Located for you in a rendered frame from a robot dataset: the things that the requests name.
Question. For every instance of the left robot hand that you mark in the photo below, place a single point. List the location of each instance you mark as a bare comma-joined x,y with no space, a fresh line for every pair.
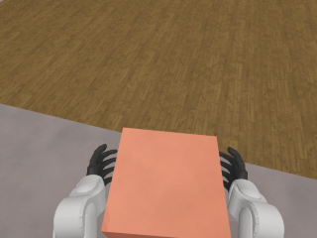
96,163

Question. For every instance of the robot right forearm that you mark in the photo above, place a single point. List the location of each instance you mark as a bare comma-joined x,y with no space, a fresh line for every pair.
256,218

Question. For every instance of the right robot hand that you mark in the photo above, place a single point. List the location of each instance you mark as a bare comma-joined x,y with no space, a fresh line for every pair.
237,169

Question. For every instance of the carton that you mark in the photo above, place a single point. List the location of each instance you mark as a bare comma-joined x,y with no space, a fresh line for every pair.
166,185

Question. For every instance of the robot left forearm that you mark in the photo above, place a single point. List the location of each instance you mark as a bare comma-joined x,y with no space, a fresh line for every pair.
76,215

